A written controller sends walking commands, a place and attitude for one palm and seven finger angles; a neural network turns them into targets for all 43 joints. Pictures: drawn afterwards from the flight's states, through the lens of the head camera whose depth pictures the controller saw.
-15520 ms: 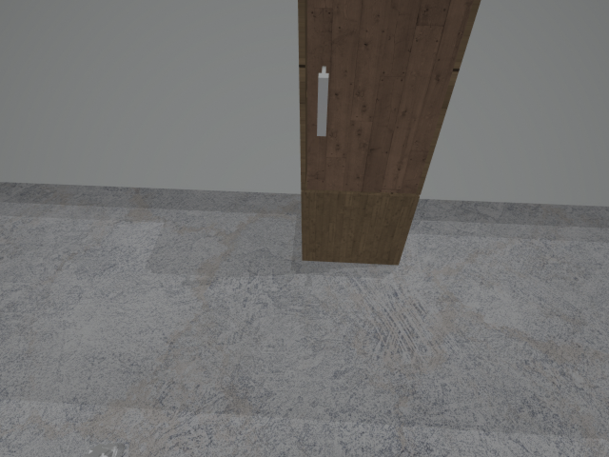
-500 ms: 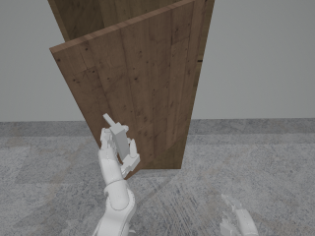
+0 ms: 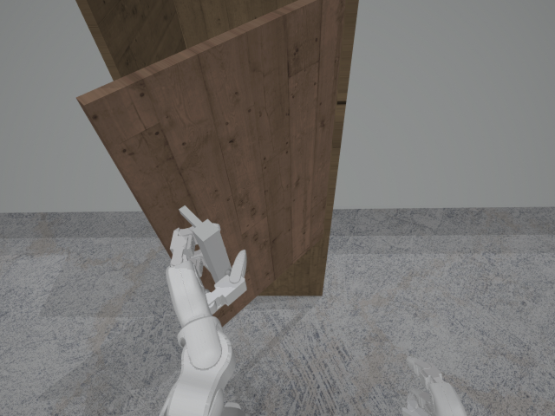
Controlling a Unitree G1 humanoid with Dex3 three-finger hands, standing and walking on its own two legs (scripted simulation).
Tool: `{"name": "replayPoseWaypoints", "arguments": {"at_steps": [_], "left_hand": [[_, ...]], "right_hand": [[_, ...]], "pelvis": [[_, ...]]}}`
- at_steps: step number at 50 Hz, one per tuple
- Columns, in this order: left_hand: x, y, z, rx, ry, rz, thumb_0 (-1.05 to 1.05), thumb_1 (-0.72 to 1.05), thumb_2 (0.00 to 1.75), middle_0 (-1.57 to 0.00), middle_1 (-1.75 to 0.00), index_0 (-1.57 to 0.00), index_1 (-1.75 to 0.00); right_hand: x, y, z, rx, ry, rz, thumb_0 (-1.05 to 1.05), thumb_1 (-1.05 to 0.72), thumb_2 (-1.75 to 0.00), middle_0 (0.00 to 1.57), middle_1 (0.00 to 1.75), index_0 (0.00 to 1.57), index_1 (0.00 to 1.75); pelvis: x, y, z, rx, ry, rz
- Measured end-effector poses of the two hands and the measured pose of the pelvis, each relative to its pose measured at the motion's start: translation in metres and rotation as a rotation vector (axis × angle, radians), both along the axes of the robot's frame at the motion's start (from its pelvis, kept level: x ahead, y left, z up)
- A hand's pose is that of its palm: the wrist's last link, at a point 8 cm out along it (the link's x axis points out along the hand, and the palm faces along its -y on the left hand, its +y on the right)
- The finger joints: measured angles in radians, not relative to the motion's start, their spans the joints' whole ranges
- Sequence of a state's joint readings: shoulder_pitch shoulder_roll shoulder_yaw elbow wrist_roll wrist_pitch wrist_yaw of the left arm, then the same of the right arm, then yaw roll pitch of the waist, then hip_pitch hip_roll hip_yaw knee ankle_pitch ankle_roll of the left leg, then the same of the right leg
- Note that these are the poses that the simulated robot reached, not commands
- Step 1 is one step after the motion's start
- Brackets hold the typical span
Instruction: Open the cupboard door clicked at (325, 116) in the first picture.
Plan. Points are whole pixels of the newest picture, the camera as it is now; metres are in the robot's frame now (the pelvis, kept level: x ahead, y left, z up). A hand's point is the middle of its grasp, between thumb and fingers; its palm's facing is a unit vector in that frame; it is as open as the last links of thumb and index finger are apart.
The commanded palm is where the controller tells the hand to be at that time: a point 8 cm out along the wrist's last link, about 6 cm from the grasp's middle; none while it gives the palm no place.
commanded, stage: open thumb and fingers to let go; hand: left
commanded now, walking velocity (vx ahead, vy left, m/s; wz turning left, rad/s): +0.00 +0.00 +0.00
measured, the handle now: (208, 252) +0.34 +0.12 +0.05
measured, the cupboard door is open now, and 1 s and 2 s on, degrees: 45 44 45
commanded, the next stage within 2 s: slide the hand sideways off the handle in 0.54 s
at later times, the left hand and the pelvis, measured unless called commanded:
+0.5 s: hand (228, 274) +0.30 +0.08 +0.05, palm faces +0.33 -0.94 -0.01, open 14.9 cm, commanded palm +0.26 +0.13 +0.05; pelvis -0.01 +0.03 +0.00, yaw -2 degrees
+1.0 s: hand (221, 296) +0.27 +0.09 +0.06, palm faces -0.06 -1.00 +0.04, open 16.4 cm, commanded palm +0.24 +0.14 +0.05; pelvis -0.02 +0.05 -0.01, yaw -3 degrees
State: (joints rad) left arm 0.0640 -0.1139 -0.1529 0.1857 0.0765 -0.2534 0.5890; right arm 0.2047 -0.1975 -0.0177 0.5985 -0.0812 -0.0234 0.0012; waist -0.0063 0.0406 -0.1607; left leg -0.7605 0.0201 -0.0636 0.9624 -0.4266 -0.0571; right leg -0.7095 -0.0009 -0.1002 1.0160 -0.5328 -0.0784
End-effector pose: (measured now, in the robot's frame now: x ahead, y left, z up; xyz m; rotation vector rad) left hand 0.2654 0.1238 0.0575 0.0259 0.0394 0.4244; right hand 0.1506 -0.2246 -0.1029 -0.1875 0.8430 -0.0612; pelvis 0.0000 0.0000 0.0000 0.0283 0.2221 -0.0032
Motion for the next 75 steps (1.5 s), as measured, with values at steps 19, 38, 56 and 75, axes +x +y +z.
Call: {"name": "replayPoseWaypoints", "arguments": {"at_steps": [19, 38, 56, 75], "left_hand": [[0.001, 0.005, -0.004, -0.018, -0.032, -0.059, 0.00, -0.44, 0.32, -0.28, -1.02, -0.30, -1.02], [0.000, 0.017, -0.006, 0.042, -0.059, -0.358, -0.01, -0.50, 0.30, -0.27, -0.45, -0.20, -0.46], [-0.026, 0.024, -0.004, -0.042, -0.062, -0.496, -0.01, -0.50, 0.30, -0.13, -0.31, -0.15, -0.31], [-0.062, 0.067, -0.006, -0.032, -0.016, -0.441, -0.01, -0.50, 0.30, -0.15, -0.30, -0.15, -0.30]], "right_hand": [[-0.015, 0.019, 0.000, -0.004, 0.008, -0.030, 0.02, -0.90, -0.90, 0.20, 0.30, 0.20, 0.30], [-0.013, 0.050, 0.003, 0.014, -0.034, 0.000, 0.01, -0.90, -0.90, 0.20, 0.30, 0.20, 0.30], [-0.026, 0.047, 0.011, 0.005, -0.049, -0.053, 0.02, -0.90, -0.90, 0.20, 0.30, 0.20, 0.30], [0.020, 0.048, 0.017, 0.005, -0.148, -0.004, 0.02, -0.90, -0.90, 0.20, 0.30, 0.20, 0.30]], "pelvis": [[-0.011, 0.021, -0.002, -0.014, -0.004, -0.018], [-0.022, 0.041, -0.008, -0.036, -0.014, -0.014], [-0.014, 0.054, -0.009, -0.035, -0.010, -0.043], [-0.002, 0.044, -0.016, -0.040, 0.012, -0.024]]}}
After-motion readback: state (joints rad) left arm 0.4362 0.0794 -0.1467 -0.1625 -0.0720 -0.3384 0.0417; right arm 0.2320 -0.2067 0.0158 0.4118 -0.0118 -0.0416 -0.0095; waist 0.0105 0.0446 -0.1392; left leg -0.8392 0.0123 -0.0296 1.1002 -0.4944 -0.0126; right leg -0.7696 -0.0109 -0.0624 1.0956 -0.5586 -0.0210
